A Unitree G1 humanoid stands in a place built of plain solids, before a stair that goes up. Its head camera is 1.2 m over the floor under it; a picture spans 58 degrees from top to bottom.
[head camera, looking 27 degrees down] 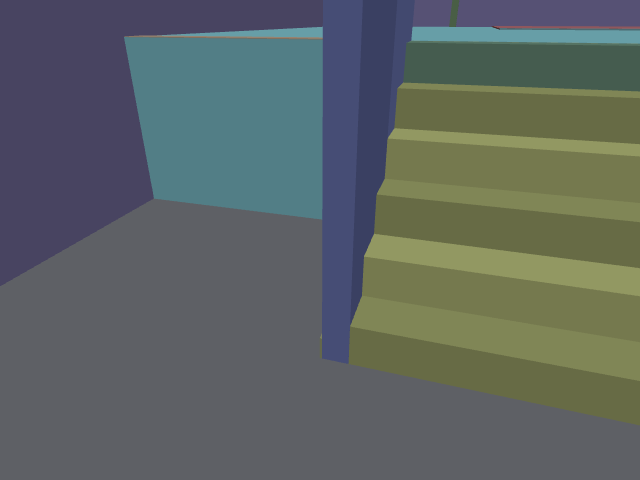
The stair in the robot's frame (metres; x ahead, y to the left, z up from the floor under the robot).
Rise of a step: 0.18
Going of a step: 0.21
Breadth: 1.20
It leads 17 degrees to the right of straight ahead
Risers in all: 6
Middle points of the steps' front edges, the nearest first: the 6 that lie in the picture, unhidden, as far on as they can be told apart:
1.12 -0.68 0.18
1.32 -0.74 0.37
1.52 -0.80 0.55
1.73 -0.86 0.73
1.93 -0.92 0.92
2.14 -0.99 1.10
